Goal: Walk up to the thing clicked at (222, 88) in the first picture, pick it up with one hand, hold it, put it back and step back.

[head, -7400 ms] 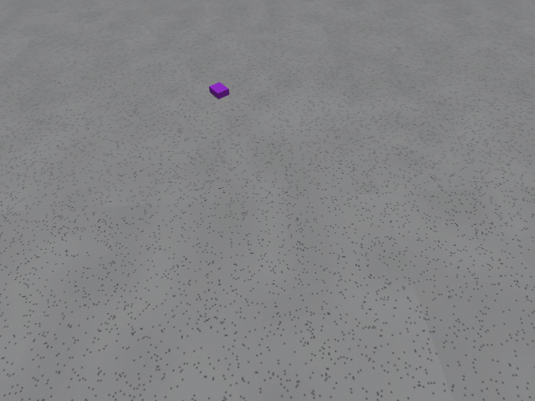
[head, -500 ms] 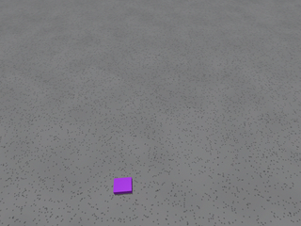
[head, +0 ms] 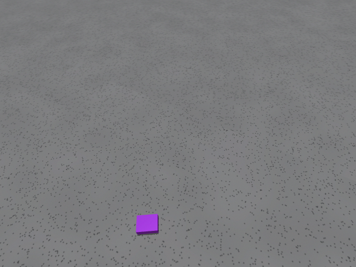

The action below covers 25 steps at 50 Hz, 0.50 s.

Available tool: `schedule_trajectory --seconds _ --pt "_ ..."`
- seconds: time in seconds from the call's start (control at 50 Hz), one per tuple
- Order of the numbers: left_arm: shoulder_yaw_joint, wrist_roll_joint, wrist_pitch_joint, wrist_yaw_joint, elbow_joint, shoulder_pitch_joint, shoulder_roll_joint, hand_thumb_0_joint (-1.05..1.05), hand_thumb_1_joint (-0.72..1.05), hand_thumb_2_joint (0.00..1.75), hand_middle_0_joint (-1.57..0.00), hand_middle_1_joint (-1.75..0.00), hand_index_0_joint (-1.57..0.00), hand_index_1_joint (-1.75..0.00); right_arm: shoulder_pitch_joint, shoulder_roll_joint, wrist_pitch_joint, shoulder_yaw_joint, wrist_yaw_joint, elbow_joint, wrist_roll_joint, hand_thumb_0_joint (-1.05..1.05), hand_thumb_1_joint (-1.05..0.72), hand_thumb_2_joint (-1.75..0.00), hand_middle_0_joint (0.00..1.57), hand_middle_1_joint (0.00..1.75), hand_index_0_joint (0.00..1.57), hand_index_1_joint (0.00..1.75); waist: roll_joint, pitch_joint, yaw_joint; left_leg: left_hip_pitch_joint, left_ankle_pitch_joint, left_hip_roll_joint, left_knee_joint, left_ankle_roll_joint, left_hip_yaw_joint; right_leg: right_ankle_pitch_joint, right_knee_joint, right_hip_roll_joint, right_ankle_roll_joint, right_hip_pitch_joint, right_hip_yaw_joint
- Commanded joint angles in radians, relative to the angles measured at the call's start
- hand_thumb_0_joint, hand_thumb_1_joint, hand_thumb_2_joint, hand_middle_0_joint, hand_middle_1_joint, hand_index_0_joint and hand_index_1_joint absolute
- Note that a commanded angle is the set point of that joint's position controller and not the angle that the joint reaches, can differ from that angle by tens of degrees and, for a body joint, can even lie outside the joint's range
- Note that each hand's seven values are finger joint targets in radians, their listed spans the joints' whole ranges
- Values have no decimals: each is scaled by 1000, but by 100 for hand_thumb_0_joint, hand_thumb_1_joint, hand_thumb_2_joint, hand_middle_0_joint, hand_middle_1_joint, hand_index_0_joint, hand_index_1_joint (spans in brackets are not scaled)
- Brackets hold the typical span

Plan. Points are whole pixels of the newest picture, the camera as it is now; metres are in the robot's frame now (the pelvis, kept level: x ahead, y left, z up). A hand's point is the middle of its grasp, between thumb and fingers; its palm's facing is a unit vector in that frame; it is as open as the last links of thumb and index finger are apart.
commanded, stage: stand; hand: left
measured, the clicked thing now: (147, 224) +0.44 +0.23 -0.76
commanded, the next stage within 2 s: none
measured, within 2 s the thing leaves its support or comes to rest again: neither
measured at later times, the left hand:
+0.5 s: hand out of the picture +0.09 +0.25 -0.15, palm faces -0.01 -0.94 -0.34, open 7.4 cm
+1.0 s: hand out of the picture +0.08 +0.25 -0.16, palm faces -0.01 -0.94 -0.34, open 7.4 cm
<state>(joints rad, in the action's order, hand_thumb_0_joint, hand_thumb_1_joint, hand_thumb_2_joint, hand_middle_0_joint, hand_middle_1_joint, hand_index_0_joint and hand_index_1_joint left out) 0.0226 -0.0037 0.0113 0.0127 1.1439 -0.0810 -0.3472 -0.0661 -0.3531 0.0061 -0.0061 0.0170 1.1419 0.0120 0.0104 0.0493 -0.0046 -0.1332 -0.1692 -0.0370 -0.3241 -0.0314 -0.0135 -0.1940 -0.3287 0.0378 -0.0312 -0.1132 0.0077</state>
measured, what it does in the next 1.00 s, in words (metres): stands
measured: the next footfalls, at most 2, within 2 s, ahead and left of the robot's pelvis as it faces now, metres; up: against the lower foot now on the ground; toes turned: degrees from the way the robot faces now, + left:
none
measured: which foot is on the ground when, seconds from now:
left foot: down 0.00-1.00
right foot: down 0.00-1.00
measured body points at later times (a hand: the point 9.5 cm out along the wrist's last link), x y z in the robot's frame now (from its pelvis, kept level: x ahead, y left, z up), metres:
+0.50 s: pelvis +0.01 +0.00 +0.00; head +0.02 +0.00 +0.45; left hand +0.10 +0.30 -0.13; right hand +0.10 -0.30 -0.13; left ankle +0.00 +0.14 -0.75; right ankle -0.01 -0.14 -0.75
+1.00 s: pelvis +0.01 +0.00 +0.00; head +0.02 +0.00 +0.45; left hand +0.08 +0.30 -0.13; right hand +0.09 -0.30 -0.13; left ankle +0.00 +0.14 -0.75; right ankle -0.01 -0.14 -0.75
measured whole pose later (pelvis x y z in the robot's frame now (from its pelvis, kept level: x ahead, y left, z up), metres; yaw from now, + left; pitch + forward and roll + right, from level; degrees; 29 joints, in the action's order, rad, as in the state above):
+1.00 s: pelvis +0.01 +0.00 +0.00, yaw +0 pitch -1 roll +0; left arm 0.01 -0.01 0.01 0.01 1.14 -0.11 -0.35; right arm -0.09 -0.35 0.00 0.00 0.01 1.14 0.01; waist 0.00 0.04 0.00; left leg -0.11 -0.17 -0.04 -0.30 -0.03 -0.01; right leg -0.20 -0.31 0.04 -0.03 -0.09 0.01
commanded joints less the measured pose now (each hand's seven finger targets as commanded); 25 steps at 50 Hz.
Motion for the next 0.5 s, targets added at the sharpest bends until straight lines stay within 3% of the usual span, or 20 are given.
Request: schedule_trajectory --seconds 0.0,0.14,0.3,0.42,0.48 --pt "34 -2 21 -18 -59 39 -218 0 90 90 -20 -30 -20 -30 49 -204 26 -35 -17 -56 -2 0 -90 -90 20 30 20 30 -28 -89 0 52 155 -105 35 32 76 156 48 101 38 -5 -73" --pt "33 0 20 -19 -64 43 -216 0 90 90 -20 -30 -20 -30 39 -214 26 -37 -21 -51 -1 0 -90 -90 20 30 20 30 -1 -119 -2 51 225 -107 26 31 64 239 38 106 41 45 -70" --pt "31 -3 18 -20 -60 40 -217 0 90 90 -20 -30 -20 -30 46 -211 22 -35 -22 -51 -3 0 -90 -90 20 30 20 30 -7 -103 -1 45 191 -105 35 32 66 202 49 103 39 41 -65" --pt "30 -2 21 -21 -60 29 -216 0 90 90 -20 -30 -20 -30 40 -215 27 -36 -24 -52 -5 0 -90 -90 20 30 20 30 -14 -125 2 83 280 -115 21 35 65 282 36 108 40 54 -59" --pt "29 -4 19 -22 -62 34 -213 0 90 90 -20 -30 -20 -30 38 -216 24 -37 -24 -52 -4 0 -90 -90 20 30 20 30 -8 -95 -1 67 220 -109 36 30 66 220 52 101 37 33 -58"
